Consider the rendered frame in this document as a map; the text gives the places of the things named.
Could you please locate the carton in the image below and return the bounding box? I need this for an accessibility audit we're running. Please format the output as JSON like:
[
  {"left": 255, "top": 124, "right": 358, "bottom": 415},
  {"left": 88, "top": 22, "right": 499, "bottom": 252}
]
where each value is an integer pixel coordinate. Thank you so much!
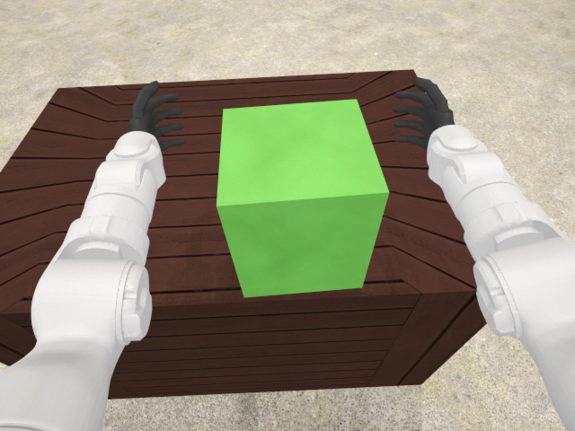
[{"left": 217, "top": 99, "right": 389, "bottom": 298}]

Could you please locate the pedestal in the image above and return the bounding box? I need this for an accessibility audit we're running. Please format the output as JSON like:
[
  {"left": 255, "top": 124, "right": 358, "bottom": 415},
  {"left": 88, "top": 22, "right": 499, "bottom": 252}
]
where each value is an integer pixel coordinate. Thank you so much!
[{"left": 0, "top": 69, "right": 487, "bottom": 400}]

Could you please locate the left robot upper arm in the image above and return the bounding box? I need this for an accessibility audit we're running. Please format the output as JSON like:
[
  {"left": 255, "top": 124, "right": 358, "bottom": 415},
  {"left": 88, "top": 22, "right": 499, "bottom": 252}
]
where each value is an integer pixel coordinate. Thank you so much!
[{"left": 0, "top": 259, "right": 152, "bottom": 431}]

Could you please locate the right robot hand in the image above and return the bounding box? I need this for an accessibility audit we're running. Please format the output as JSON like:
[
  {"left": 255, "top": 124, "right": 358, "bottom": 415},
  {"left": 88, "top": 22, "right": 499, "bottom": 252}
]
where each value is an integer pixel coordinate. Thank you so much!
[{"left": 392, "top": 77, "right": 455, "bottom": 152}]

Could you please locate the right robot upper arm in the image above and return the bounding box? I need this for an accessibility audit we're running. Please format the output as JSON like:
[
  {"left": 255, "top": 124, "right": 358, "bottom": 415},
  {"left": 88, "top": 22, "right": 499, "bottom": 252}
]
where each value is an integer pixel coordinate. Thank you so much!
[{"left": 473, "top": 236, "right": 575, "bottom": 431}]

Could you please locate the left robot forearm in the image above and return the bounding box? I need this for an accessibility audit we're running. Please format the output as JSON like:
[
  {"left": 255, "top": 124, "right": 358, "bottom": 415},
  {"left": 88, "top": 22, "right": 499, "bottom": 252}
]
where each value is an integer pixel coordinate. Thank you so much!
[{"left": 31, "top": 131, "right": 166, "bottom": 339}]

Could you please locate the left robot hand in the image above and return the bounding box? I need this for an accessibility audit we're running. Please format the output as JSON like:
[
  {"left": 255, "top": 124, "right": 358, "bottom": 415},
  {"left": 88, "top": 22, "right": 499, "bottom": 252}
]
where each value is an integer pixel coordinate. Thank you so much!
[{"left": 128, "top": 81, "right": 185, "bottom": 152}]

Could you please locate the right robot forearm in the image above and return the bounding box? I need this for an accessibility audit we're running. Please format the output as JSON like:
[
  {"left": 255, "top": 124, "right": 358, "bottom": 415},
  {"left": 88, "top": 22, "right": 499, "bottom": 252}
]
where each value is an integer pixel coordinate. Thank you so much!
[{"left": 427, "top": 125, "right": 575, "bottom": 262}]

